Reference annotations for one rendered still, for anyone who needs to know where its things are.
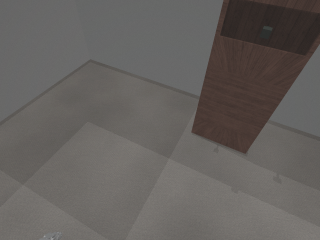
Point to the cabinet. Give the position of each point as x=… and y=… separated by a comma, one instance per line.
x=245, y=82

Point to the handle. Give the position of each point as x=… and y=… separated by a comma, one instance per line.
x=266, y=31

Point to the drawer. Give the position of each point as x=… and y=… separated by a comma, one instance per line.
x=293, y=30

